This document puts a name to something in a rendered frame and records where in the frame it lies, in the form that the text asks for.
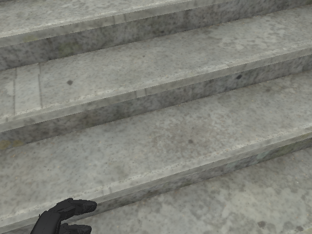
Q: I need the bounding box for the left robot hand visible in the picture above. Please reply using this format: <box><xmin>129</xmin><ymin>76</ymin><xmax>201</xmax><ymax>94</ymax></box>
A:
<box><xmin>30</xmin><ymin>198</ymin><xmax>98</xmax><ymax>234</ymax></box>

